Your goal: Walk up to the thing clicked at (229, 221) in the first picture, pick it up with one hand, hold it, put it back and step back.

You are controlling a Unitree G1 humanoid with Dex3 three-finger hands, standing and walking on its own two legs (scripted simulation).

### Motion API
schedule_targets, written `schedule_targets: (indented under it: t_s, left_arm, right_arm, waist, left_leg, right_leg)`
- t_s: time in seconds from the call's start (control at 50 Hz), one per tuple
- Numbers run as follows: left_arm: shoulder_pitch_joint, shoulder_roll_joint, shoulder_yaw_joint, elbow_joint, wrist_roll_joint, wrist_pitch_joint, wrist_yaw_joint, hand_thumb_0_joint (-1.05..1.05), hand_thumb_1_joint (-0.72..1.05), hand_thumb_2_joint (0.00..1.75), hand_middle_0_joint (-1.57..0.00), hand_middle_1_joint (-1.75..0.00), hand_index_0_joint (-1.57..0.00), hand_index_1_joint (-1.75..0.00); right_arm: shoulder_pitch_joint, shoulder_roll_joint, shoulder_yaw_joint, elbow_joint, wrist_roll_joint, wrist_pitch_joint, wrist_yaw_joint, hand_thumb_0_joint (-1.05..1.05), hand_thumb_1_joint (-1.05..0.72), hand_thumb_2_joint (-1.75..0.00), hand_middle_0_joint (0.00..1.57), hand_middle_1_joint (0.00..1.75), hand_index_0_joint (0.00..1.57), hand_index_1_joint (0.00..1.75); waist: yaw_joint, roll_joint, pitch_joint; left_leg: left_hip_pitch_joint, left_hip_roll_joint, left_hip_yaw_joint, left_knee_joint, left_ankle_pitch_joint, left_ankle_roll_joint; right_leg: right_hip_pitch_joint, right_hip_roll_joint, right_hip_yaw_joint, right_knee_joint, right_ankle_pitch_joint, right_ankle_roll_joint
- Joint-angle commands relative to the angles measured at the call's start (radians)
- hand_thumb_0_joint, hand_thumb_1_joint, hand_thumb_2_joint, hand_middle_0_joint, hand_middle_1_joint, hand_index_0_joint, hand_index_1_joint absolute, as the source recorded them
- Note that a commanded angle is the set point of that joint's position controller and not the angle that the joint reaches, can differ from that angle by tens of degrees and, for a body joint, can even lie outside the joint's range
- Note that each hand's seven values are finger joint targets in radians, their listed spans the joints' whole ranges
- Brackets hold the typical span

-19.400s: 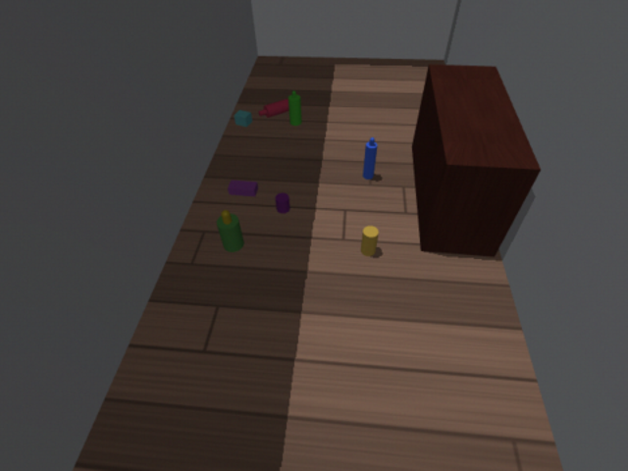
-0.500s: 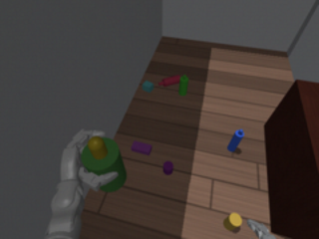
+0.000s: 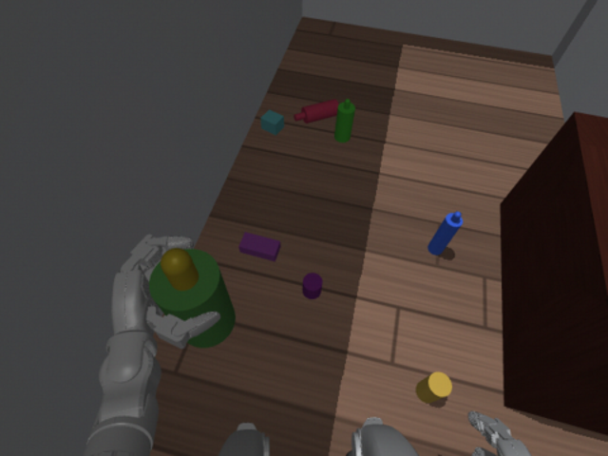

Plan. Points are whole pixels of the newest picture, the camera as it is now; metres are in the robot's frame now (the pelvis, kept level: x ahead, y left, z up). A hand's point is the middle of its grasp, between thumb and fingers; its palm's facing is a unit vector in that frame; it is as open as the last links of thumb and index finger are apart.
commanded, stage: crouch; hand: left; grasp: from the side
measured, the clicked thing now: (192, 292) +0.35 +0.17 -0.03
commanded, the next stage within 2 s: lower in 1.50 s
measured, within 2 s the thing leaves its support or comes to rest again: neither
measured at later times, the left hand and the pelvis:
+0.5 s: hand (204, 320) +0.39 +0.20 -0.26, palm faces +0.17 -0.98 -0.05, open 11.9 cm; pelvis -0.05 +0.00 -0.21, yaw -2 degrees
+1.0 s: hand (213, 329) +0.42 +0.22 -0.42, palm faces +0.17 -0.98 -0.06, open 11.9 cm; pelvis -0.08 +0.01 -0.35, yaw -5 degrees
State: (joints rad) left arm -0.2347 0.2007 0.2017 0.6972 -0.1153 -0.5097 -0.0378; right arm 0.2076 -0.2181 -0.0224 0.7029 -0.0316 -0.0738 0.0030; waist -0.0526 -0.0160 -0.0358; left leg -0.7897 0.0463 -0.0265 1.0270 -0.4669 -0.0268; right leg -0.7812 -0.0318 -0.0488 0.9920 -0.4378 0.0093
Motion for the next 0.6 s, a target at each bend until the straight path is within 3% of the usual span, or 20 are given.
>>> schedule_targets:
  t_s: [0.0, 0.06, 0.12, 0.16, 0.18, 0.24, 0.26, 0.36, 0.38, 0.42, 0.44, 0.48, 0.54, 0.58]
  left_arm:
    - [-0.437, 0.170, 0.080, -0.185, -0.040, -0.240, -0.022, 0.00, -0.04, 1.23, -1.22, -1.39, -1.24, -1.40]
    - [-0.536, 0.231, 0.122, -0.164, -0.043, -0.309, -0.024, 0.00, -0.06, 1.22, -1.22, -1.37, -1.23, -1.38]
    - [-0.581, 0.267, 0.147, -0.131, -0.056, -0.346, -0.034, 0.00, -0.08, 1.19, -1.18, -1.33, -1.18, -1.35]
    - [-0.599, 0.316, 0.186, -0.121, -0.058, -0.354, -0.035, 0.00, -0.07, 1.20, -1.17, -1.32, -1.17, -1.34]
    - [-0.612, 0.306, 0.185, -0.108, -0.062, -0.355, -0.038, 0.00, -0.07, 1.21, -1.17, -1.33, -1.17, -1.35]
    - [-0.637, 0.335, 0.216, -0.094, -0.059, -0.361, -0.039, 0.00, -0.02, 1.23, -1.18, -1.33, -1.17, -1.35]
    - [-0.674, 0.340, 0.213, -0.094, -0.054, -0.361, -0.039, 0.00, -0.01, 1.24, -1.19, -1.34, -1.18, -1.36]
    - [-0.752, 0.335, 0.208, 0.018, -0.035, -0.357, -0.050, 0.00, -0.01, 1.27, -1.22, -1.38, -1.22, -1.40]
    - [-0.773, 0.370, 0.228, 0.018, -0.027, -0.361, -0.047, 0.00, -0.04, 1.27, -1.22, -1.38, -1.22, -1.41]
    - [-0.793, 0.369, 0.234, 0.069, -0.021, -0.366, -0.047, 0.00, -0.05, 1.28, -1.23, -1.39, -1.23, -1.42]
    - [-0.810, 0.422, 0.269, 0.068, -0.014, -0.373, -0.047, 0.00, -0.05, 1.28, -1.21, -1.39, -1.21, -1.41]
    - [-0.819, 0.455, 0.284, 0.123, 0.000, -0.376, -0.047, 0.00, -0.05, 1.29, -1.23, -1.40, -1.23, -1.42]
    - [-0.894, 0.512, 0.329, 0.116, 0.012, -0.388, -0.041, 0.00, -0.06, 1.29, -1.22, -1.39, -1.22, -1.42]
    - [-0.922, 0.551, 0.354, 0.128, 0.016, -0.392, -0.036, 0.00, -0.08, 1.29, -1.22, -1.39, -1.21, -1.42]
  right_arm:
    - [0.044, -0.160, -0.062, -0.071, -0.017, -0.031, 0.014, 0.00, -0.90, -0.91, 0.20, 0.30, 0.20, 0.30]
    - [0.034, -0.171, -0.053, -0.088, -0.026, -0.031, 0.021, 0.00, -0.90, -0.91, 0.20, 0.30, 0.20, 0.30]
    - [0.033, -0.179, -0.044, -0.087, -0.033, -0.026, 0.025, 0.00, -0.91, -0.91, 0.20, 0.30, 0.20, 0.30]
    - [0.030, -0.187, -0.045, -0.085, -0.036, -0.022, 0.025, 0.00, -0.91, -0.91, 0.20, 0.30, 0.20, 0.30]
    - [0.036, -0.194, -0.049, -0.081, -0.037, -0.019, 0.026, 0.00, -0.92, -0.92, 0.20, 0.30, 0.20, 0.30]
    - [0.037, -0.208, -0.050, -0.065, -0.045, -0.009, 0.031, 0.00, -0.93, -0.92, 0.20, 0.30, 0.20, 0.30]
    - [0.036, -0.203, -0.045, -0.069, -0.048, -0.006, 0.030, 0.00, -0.93, -0.92, 0.20, 0.30, 0.20, 0.30]
    - [0.058, -0.219, -0.050, -0.026, -0.057, 0.004, 0.038, 0.00, -0.94, -0.92, 0.20, 0.30, 0.20, 0.30]
    - [0.054, -0.219, -0.045, -0.028, -0.061, 0.006, 0.041, 0.00, -0.94, -0.92, 0.20, 0.30, 0.20, 0.30]
    - [0.054, -0.227, -0.040, -0.024, -0.063, 0.009, 0.046, 0.00, -0.94, -0.92, 0.20, 0.30, 0.20, 0.30]
    - [0.052, -0.234, -0.036, -0.028, -0.066, 0.010, 0.048, 0.00, -0.93, -0.92, 0.20, 0.30, 0.20, 0.30]
    - [0.058, -0.233, -0.028, -0.013, -0.068, 0.016, 0.052, 0.00, -0.94, -0.92, 0.20, 0.30, 0.20, 0.30]
    - [0.052, -0.237, -0.008, -0.023, -0.078, 0.021, 0.060, 0.00, -0.94, -0.92, 0.20, 0.30, 0.20, 0.30]
    - [0.050, -0.251, -0.007, -0.024, -0.079, 0.025, 0.063, 0.00, -0.95, -0.92, 0.20, 0.30, 0.20, 0.30]
  waist:
    - [-0.019, 0.103, -0.455]
    - [-0.024, 0.132, -0.580]
    - [-0.024, 0.147, -0.684]
    - [-0.015, 0.160, -0.738]
    - [-0.028, 0.158, -0.753]
    - [-0.020, 0.187, -0.814]
    - [-0.038, 0.189, -0.834]
    - [-0.079, 0.177, -0.817]
    - [-0.076, 0.200, -0.814]
    - [-0.086, 0.202, -0.820]
    - [-0.080, 0.227, -0.832]
    - [-0.084, 0.203, -0.833]
    - [-0.087, 0.272, -0.870]
    - [-0.094, 0.280, -0.857]
  left_leg:
    - [0.032, -0.039, -0.007, 0.078, 0.240, 0.023]
    - [-0.070, -0.041, -0.024, 0.193, 0.194, 0.025]
    - [-0.195, -0.046, -0.020, 0.303, 0.192, 0.030]
    - [-0.269, -0.043, -0.009, 0.366, 0.177, 0.034]
    - [-0.295, -0.042, -0.011, 0.389, 0.168, 0.034]
    - [-0.345, -0.042, -0.015, 0.466, 0.205, 0.034]
    - [-0.365, -0.041, -0.019, 0.495, 0.204, 0.036]
    - [-0.477, -0.040, -0.035, 0.590, 0.123, 0.033]
    - [-0.514, -0.040, -0.024, 0.611, 0.092, 0.032]
    - [-0.533, -0.040, -0.033, 0.642, 0.064, 0.027]
    - [-0.554, -0.043, -0.031, 0.662, 0.062, 0.025]
    - [-0.613, -0.044, -0.025, 0.705, 0.053, 0.028]
    - [-0.619, -0.044, -0.027, 0.761, 0.072, 0.024]
    - [-0.672, -0.045, -0.027, 0.784, 0.022, 0.022]
  right_leg:
    - [-0.077, 0.034, 0.005, 0.091, 0.234, -0.034]
    - [-0.205, 0.035, 0.004, 0.207, 0.175, -0.040]
    - [-0.241, 0.031, 0.032, 0.296, 0.186, -0.036]
    - [-0.263, 0.027, 0.060, 0.335, 0.182, -0.032]
    - [-0.288, 0.028, 0.062, 0.358, 0.176, -0.032]
    - [-0.365, 0.028, 0.056, 0.447, 0.201, -0.037]
    - [-0.391, 0.030, 0.055, 0.468, 0.201, -0.037]
    - [-0.581, 0.038, 0.024, 0.589, 0.109, -0.045]
    - [-0.591, 0.035, 0.032, 0.603, 0.079, -0.044]
    - [-0.673, 0.039, 0.003, 0.661, 0.046, -0.050]
    - [-0.682, 0.037, 0.000, 0.688, 0.043, -0.052]
    - [-0.706, 0.037, -0.002, 0.730, 0.034, -0.049]
    - [-0.785, 0.033, -0.013, 0.809, 0.037, -0.052]
    - [-0.811, 0.033, -0.017, 0.845, 0.001, -0.052]
